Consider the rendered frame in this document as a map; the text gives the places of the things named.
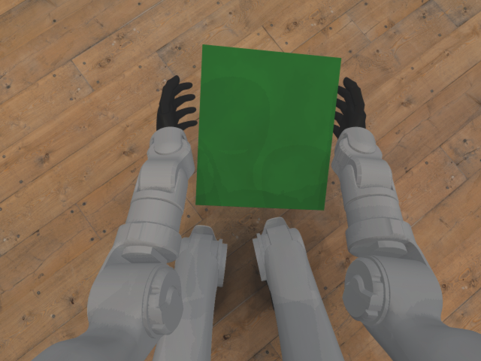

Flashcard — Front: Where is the left robot forearm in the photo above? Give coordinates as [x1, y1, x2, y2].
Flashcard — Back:
[87, 126, 195, 321]

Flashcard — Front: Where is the left robot hand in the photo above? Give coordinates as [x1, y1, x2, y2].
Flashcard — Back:
[156, 75, 198, 131]

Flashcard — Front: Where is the robot right upper arm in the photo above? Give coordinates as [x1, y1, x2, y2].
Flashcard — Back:
[343, 255, 481, 361]

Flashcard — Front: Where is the robot left upper arm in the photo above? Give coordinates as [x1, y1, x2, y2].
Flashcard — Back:
[31, 263, 183, 361]

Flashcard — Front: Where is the right robot forearm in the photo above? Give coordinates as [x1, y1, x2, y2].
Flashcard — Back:
[331, 127, 443, 309]

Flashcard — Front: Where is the right robot hand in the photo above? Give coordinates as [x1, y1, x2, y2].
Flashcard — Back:
[333, 77, 366, 139]

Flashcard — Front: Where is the robot left thigh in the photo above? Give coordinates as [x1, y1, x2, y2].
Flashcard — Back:
[153, 233, 228, 361]

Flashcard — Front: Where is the robot right shin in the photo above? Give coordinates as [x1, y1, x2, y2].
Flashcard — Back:
[262, 217, 307, 290]

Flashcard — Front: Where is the carton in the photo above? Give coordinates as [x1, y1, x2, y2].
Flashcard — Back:
[195, 44, 341, 211]

